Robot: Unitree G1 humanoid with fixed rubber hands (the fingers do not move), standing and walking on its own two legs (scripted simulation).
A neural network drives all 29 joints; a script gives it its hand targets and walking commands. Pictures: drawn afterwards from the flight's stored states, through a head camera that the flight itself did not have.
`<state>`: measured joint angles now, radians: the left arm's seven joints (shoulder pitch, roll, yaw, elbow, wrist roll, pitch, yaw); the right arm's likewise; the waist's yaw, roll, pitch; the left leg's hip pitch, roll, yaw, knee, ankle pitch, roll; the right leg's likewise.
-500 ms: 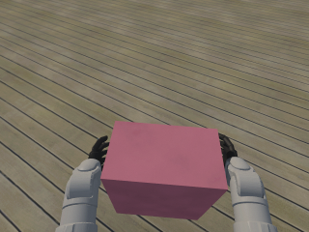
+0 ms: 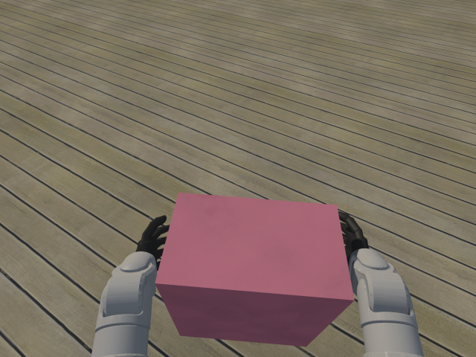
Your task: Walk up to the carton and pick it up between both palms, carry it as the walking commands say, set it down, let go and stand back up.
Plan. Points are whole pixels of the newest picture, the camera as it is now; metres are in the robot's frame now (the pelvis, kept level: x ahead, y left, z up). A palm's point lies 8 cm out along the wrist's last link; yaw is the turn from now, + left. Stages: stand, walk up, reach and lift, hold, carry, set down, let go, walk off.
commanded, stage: hold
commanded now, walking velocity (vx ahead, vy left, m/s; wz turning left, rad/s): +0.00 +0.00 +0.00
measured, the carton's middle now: (249, 278) +0.26 +0.00 -0.03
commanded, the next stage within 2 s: carry in 0.68 s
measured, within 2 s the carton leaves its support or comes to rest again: neither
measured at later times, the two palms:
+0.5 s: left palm (148, 260) +0.26 +0.17 +0.02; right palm (358, 257) +0.27 -0.18 +0.03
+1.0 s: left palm (184, 227) +0.31 +0.11 +0.05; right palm (393, 232) +0.29 -0.23 +0.07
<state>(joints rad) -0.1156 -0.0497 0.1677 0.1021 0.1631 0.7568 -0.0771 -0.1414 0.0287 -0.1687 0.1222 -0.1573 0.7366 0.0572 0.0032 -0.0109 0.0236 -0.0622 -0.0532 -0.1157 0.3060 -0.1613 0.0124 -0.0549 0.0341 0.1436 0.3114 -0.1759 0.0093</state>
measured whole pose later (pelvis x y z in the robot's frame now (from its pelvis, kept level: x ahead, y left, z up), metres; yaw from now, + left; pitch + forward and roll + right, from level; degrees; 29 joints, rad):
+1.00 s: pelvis +0.04 -0.04 -0.02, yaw +0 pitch +3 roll -1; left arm -0.14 -0.02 0.07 -0.06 0.03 1.07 0.04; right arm -0.11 -0.02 -0.18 -0.14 -0.06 1.09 -0.02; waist -0.01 -0.02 -0.21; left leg -0.32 0.06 0.08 0.61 -0.40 0.00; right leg -0.24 0.01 -0.10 0.52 -0.33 -0.03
